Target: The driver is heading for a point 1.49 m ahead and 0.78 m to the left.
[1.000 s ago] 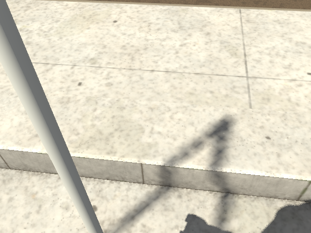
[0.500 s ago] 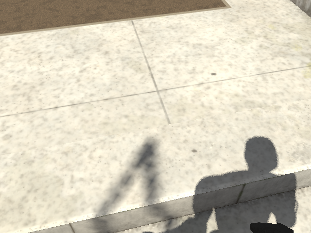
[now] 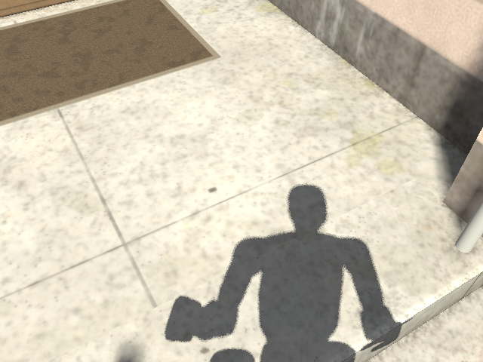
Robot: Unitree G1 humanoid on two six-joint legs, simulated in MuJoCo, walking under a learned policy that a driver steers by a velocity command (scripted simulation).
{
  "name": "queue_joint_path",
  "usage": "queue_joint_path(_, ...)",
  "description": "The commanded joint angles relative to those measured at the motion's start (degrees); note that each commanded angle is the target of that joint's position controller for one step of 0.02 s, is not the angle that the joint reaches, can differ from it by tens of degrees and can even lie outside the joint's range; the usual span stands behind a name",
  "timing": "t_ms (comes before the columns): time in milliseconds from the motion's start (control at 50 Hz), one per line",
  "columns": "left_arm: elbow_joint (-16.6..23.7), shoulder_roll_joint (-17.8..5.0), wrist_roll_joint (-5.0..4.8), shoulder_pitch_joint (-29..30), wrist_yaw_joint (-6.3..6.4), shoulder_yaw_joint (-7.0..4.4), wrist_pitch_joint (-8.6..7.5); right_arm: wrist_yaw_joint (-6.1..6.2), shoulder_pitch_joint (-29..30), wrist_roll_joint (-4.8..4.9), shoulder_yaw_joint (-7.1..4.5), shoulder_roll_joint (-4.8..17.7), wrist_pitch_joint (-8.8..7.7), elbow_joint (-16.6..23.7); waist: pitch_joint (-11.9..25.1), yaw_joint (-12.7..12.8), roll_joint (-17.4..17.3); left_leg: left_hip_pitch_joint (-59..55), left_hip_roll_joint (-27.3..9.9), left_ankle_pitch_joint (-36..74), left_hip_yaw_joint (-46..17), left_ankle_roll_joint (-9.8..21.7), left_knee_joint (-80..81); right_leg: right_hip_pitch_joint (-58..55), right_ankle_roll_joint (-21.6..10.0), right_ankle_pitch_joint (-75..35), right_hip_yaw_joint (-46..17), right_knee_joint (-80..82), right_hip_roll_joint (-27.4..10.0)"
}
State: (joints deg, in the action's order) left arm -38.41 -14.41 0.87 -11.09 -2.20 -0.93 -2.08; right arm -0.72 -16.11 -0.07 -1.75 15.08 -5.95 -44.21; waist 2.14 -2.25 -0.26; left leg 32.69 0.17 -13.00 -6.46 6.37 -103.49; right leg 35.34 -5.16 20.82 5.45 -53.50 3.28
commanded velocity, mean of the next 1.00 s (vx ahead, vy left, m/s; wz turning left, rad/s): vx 0.50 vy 0.00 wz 0.40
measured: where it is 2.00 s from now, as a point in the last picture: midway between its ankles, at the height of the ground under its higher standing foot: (71, 185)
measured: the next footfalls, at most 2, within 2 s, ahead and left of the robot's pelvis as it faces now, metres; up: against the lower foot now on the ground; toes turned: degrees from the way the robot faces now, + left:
left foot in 0.44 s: +0.41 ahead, +0.15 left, +0.15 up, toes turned +15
right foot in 0.96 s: +0.79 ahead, +0.13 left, +0.15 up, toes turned +33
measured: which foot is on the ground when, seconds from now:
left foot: up 0.00-0.42, down 0.44-0.98, up 1.00-1.00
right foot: down 0.00-0.44, up 0.46-0.94, down 0.96-1.00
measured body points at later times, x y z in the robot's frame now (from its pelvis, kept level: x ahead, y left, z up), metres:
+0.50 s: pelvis +0.29 +0.07 +0.10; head +0.31 +0.06 +0.55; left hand +0.21 +0.28 -0.04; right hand +0.56 -0.06 +0.02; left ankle +0.37 +0.14 -0.53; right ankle +0.11 -0.08 -0.57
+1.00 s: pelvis +0.60 +0.14 +0.19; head +0.63 +0.16 +0.64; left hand +0.73 +0.46 +0.15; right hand +0.73 -0.09 +0.06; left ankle +0.39 +0.14 -0.49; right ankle +0.76 +0.11 -0.53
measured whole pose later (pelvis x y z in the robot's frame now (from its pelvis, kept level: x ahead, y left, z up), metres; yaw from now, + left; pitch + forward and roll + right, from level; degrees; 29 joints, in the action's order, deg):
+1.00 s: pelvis +0.60 +0.14 +0.19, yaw +32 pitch +4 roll -1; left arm -35.0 -12.8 0.5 1.7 -0.1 -1.0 -7.9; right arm 0.6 -26.1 0.7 -2.7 13.8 -1.6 -45.5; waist 0.6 -5.0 -1.4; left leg 8.5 7.4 -28.3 -12.8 4.5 -47.5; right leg 29.6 -2.4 3.0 0.6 -29.7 3.0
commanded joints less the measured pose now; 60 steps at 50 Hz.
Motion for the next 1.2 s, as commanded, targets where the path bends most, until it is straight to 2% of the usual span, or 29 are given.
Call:
queue_joint_path(20,-4.31,7.46,0.96,-3.87,-1.88,1.73,-2.10,-0.84,0.11,1.53,4.54,-8.36,0.23,7.81,-0.91,-3.66,-0.27,20.33,-0.68,2.35,-6.43,3.36,-12.61,-10.32,-5.07,-4.85,-21.85,30.02,-12.73)
queue_joint_path(60,-5.16,5.66,1.13,-0.56,-2.50,1.50,-3.10,-0.45,-2.40,2.79,3.96,-4.55,1.27,5.55,-2.71,-5.63,1.14,21.68,-0.14,5.88,-5.75,1.63,-6.62,-7.17,-4.66,-10.38,-15.29,33.73,-13.47)
queue_joint_path(120,-10.97,5.36,2.17,-7.10,-1.46,2.25,-3.29,0.01,2.24,2.09,5.27,-9.39,3.15,6.77,-5.36,-3.68,4.50,35.80,1.32,8.52,-3.63,0.49,-20.98,-8.08,-2.28,-8.26,-10.97,34.65,-15.24)
queue_joint_path(180,-14.35,4.00,1.41,-12.29,-0.36,2.33,-2.13,-0.40,10.95,0.95,6.40,-11.18,3.50,11.11,-6.13,-1.52,4.31,45.56,-0.05,11.96,-0.19,-0.55,-14.86,-12.43,3.18,-5.30,-7.47,35.02,-14.29)
queue_joint_path(240,-16.33,1.36,1.60,-19.09,2.28,1.88,-1.62,-0.25,22.81,0.93,7.10,-11.18,3.05,14.64,-3.98,5.07,5.80,45.62,-0.38,11.02,7.78,-3.36,-3.54,-16.41,1.31,-10.60,-8.03,40.35,-16.49)
queue_joint_path(280,-18.12,-1.41,0.77,-21.08,3.92,1.05,-1.73,-0.85,22.51,0.75,7.21,-12.18,2.87,15.55,-0.49,4.09,9.69,48.26,-4.61,1.92,6.93,-4.29,-2.26,-30.73,-1.25,-20.73,-9.77,41.11,-18.79)
queue_joint_path(320,-19.08,-0.25,-0.40,-23.05,4.69,1.08,-1.27,-2.31,27.98,1.20,7.27,-11.57,2.96,16.49,-0.94,6.73,5.68,47.71,-5.86,-4.39,12.98,-2.91,6.35,-39.37,-1.33,-27.91,-6.57,44.08,-20.30)
queue_joint_path(360,-18.61,-0.17,-0.87,-19.72,4.66,1.37,-0.67,-3.36,28.70,1.44,7.02,-11.41,2.05,17.21,-2.68,4.21,6.80,31.06,-4.36,-9.94,18.15,0.35,20.59,-34.06,-0.44,-56.31,0.74,43.54,-18.74)
queue_joint_path(400,-18.31,-5.89,-0.95,-20.22,4.29,0.54,-0.70,-3.84,24.14,1.31,5.33,-8.53,1.85,15.61,2.60,0.99,13.84,11.93,2.88,-14.64,25.02,2.98,29.99,-34.57,-3.25,-102.38,1.82,36.64,-20.88)
queue_joint_path(440,-14.73,-8.18,-0.44,-14.57,4.17,0.21,-1.71,-3.18,7.83,0.45,1.19,0.53,2.94,10.16,12.35,-7.43,19.17,-8.14,5.18,-7.61,13.00,7.19,43.46,-36.62,-3.28,-116.57,1.57,17.61,-20.28)
queue_joint_path(460,-10.99,-6.05,-0.07,-15.98,3.37,0.57,-3.91,-2.93,-0.92,-0.97,-1.27,7.06,3.73,8.61,21.41,-8.27,2.03,-32.59,-4.40,-12.74,-14.72,14.03,51.70,-13.46,0.15,-94.19,-0.95,-1.34,-13.09)
queue_joint_path(480,-11.16,-2.77,1.22,-11.60,0.94,0.79,-5.91,-1.55,-7.60,-1.05,-2.45,10.78,5.49,5.02,24.06,-8.25,-14.45,-40.66,-12.60,-15.74,-43.21,18.80,79.55,-1.96,2.44,-14.71,-7.76,-22.94,0.91)
queue_joint_path(500,-10.80,-2.84,-0.33,-11.87,-1.21,-0.59,-6.85,-0.39,-9.66,-2.38,-1.39,6.88,5.38,2.58,22.40,-6.15,-11.55,-38.61,-14.77,-19.53,-48.17,15.71,85.35,5.28,2.11,-10.39,-16.56,-41.97,0.32)
queue_joint_path(520,-6.66,-1.44,-1.45,-5.13,-1.55,-0.23,-7.01,-0.92,-5.25,-2.07,-0.01,2.19,4.33,1.50,9.94,-3.35,-4.79,-27.39,-13.72,-18.69,-42.28,12.12,84.74,12.17,0.92,-10.43,-15.36,-48.49,-0.94)
queue_joint_path(540,-2.50,1.08,-0.82,0.99,-1.28,0.54,-7.08,-1.89,-2.83,-1.71,1.44,-2.98,3.43,-0.35,2.00,-0.69,0.60,-16.37,-11.41,-13.09,-32.90,10.51,81.55,15.38,-0.57,-9.90,-12.83,-54.66,-1.91)
queue_joint_path(580,-0.65,3.60,-0.27,-3.79,-0.42,1.60,-6.03,-3.03,3.23,-1.72,2.39,-7.46,1.83,-1.12,-0.49,6.66,2.80,-7.33,-4.82,-4.20,-15.50,6.35,78.80,13.49,-3.04,-11.80,-12.44,-53.51,-5.68)
queue_joint_path(620,1.38,5.06,-0.73,-4.34,0.28,2.74,-5.14,-3.21,1.95,-0.09,1.97,-5.89,1.33,-2.82,-2.57,8.57,0.37,-8.52,-2.60,-0.36,-9.74,5.77,81.20,19.22,-3.17,-10.57,-10.59,-53.95,-6.42)
queue_joint_path(660,3.72,3.57,0.43,-1.68,0.82,3.17,-4.68,-2.63,3.42,0.54,1.36,-3.00,1.58,-1.56,-4.27,10.07,2.81,-2.96,0.22,1.78,-5.31,5.31,84.02,16.53,-1.10,-14.85,-7.93,-35.72,-8.24)
queue_joint_path(740,7.73,0.88,1.73,10.77,2.69,2.22,-5.17,-0.12,-4.53,1.35,-0.06,1.38,1.10,-1.11,0.58,3.02,-3.74,-7.86,0.51,18.78,-5.30,4.54,88.86,7.14,4.65,-25.33,-2.15,-9.19,-7.02)
queue_joint_path(800,10.03,1.51,-1.57,21.59,2.36,1.79,-4.89,1.80,-12.54,1.77,-0.63,2.51,0.94,-1.33,-0.75,-2.47,-4.24,-21.05,-2.39,19.37,-10.42,4.17,91.45,6.09,7.53,-24.17,-2.61,13.02,-3.26)
queue_joint_path(880,8.49,-3.02,-2.51,20.52,1.08,-0.68,-5.97,2.72,-11.64,1.96,-1.49,3.74,3.33,0.25,0.10,-0.99,-6.12,-34.87,-6.87,22.00,-15.35,3.86,84.64,0.50,6.09,-23.16,-7.22,28.16,-1.87)
queue_joint_path(940,5.15,-6.75,-1.63,7.34,1.63,-3.13,-6.83,1.77,-7.09,0.79,-2.05,3.99,3.80,2.54,6.95,5.15,-7.49,-32.01,-3.76,36.81,-14.03,2.12,68.62,-21.19,1.33,-20.95,-8.11,30.99,-2.89)
queue_joint_path(960,3.79,-9.19,-0.24,-3.42,2.27,-3.93,-6.64,0.97,-3.20,-0.33,-1.75,3.26,3.30,5.47,15.34,9.87,-5.29,-20.77,-1.58,28.33,-12.69,1.14,55.80,-40.11,-2.78,-19.82,-14.10,25.42,-10.71)
queue_joint_path(980,3.11,-11.54,1.02,-9.85,3.18,-4.75,-5.96,0.69,-9.35,-0.20,-0.56,-2.07,2.64,6.87,22.49,7.80,9.90,2.34,6.90,-2.98,-5.73,-3.35,36.69,-63.50,-10.95,-20.32,-35.17,25.19,-24.60)
queue_joint_path(1000,3.21,-9.19,0.11,-8.52,3.12,-4.31,-5.73,0.80,-14.88,1.43,-0.04,0.14,2.26,6.88,25.65,6.00,20.80,10.12,4.34,-18.54,-5.36,-4.08,24.79,-62.88,-14.88,-7.49,-52.19,31.91,-30.34)
queue_joint_path(1020,4.68,-3.98,-0.28,-4.37,3.77,-3.47,-5.17,0.98,-10.87,1.91,-1.42,4.36,2.70,6.51,16.34,6.62,13.02,12.96,0.69,-12.71,-4.85,-4.91,19.25,-53.35,-12.25,0.41,-45.79,34.47,-27.96)
queue_joint_path(1060,3.86,-3.04,-0.48,-0.47,3.81,-2.81,-4.49,0.71,-1.30,0.72,-2.20,5.14,2.87,9.87,3.62,4.63,1.58,10.63,-2.70,-5.09,-1.39,-5.15,20.65,-33.83,-7.91,-6.55,-30.06,37.95,-22.27)
queue_joint_path(1140,-0.31,-3.21,-0.52,0.38,2.59,-3.23,-5.44,0.63,-1.57,1.68,-1.92,1.06,4.09,10.09,-2.24,1.01,4.17,8.84,-6.58,-3.45,-0.14,-5.55,26.42,-23.06,-6.50,-15.11,-15.41,42.94,-16.62)
queue_joint_path(1200,-2.64,-5.97,-0.08,-0.70,2.45,-4.11,-5.61,0.79,2.24,1.45,-1.95,1.68,4.43,11.19,-3.20,1.28,3.24,11.79,-7.72,2.14,-0.62,-7.22,32.80,-23.04,-6.84,-21.35,-10.20,43.99,-16.96)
